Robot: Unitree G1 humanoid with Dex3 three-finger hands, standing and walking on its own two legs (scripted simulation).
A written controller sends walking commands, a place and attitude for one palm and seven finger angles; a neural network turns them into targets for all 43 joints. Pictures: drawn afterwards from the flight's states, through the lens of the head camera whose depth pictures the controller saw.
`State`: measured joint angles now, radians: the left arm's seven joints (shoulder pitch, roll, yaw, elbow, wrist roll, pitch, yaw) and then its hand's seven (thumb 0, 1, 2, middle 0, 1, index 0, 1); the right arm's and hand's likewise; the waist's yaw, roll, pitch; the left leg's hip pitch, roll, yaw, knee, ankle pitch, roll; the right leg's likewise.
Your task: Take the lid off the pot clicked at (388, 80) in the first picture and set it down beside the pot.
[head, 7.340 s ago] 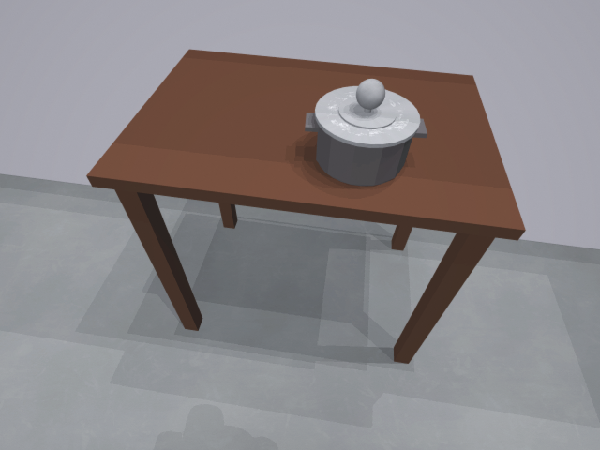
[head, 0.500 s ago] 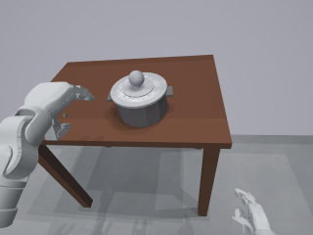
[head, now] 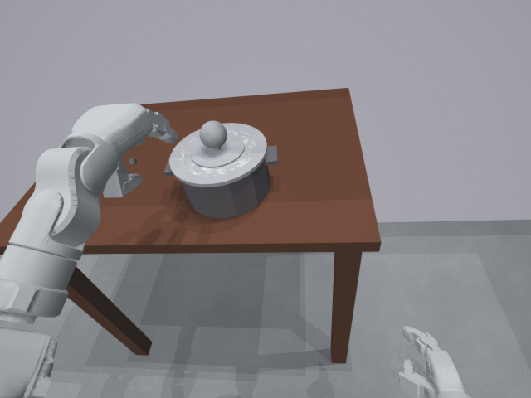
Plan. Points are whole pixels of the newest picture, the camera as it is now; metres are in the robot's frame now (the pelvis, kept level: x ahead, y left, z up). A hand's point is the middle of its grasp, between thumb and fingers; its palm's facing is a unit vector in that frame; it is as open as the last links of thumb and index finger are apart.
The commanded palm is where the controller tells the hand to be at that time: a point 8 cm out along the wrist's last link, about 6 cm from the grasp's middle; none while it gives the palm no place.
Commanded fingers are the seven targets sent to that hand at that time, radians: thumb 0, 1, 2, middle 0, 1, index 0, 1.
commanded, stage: move the open hand above the knob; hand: left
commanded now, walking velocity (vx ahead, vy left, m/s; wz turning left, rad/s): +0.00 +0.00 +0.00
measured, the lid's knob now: (213, 134) +0.55 +0.15 +0.13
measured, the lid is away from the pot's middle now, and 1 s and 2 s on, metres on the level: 0.00 0.00 0.00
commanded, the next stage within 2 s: lower the open fingers around the knob in 1.78 s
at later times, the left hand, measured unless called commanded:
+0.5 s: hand (176, 140) +0.43 +0.16 +0.21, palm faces -0.18 +0.01 -0.98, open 10.2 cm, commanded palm +0.42 +0.18 +0.28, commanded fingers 0.00 -0.39 1.63 -0.85 -0.08 -0.85 -0.08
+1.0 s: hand (190, 110) +0.50 +0.16 +0.22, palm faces -0.24 -0.03 -0.97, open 10.2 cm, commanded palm +0.50 +0.16 +0.28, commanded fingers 0.00 -0.39 1.63 -0.85 -0.08 -0.85 -0.08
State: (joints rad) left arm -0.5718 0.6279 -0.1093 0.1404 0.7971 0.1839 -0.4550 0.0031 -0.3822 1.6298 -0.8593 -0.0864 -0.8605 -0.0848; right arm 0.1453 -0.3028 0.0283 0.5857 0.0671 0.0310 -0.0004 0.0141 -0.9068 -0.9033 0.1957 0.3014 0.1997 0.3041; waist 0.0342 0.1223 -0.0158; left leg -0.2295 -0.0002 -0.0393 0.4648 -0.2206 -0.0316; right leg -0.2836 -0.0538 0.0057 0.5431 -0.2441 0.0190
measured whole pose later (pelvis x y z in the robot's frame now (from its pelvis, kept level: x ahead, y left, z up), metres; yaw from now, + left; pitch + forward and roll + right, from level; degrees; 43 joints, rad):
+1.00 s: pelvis +0.03 +0.02 +0.00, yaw -1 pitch +4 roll +1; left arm -1.16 0.48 -0.27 0.87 0.91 0.27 -0.45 0.00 -0.38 1.63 -0.86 -0.09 -0.86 -0.08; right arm 0.25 -0.29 0.02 0.67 0.07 0.06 -0.01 0.01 -0.91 -0.90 0.20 0.30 0.20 0.30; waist -0.07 0.06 -0.03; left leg -0.27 -0.01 -0.01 0.44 -0.24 -0.01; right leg -0.33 -0.07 0.03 0.51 -0.25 0.04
